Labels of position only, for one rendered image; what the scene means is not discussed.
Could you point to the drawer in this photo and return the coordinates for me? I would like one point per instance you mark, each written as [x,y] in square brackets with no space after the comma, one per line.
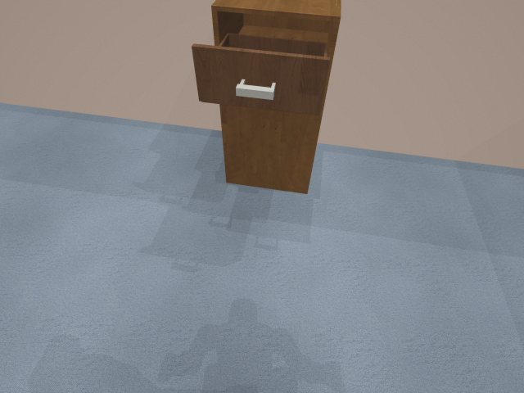
[298,67]

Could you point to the handle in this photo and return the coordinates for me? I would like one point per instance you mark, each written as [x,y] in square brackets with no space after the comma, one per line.
[243,90]

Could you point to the cabinet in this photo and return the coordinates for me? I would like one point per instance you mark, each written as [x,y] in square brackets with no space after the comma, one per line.
[264,148]

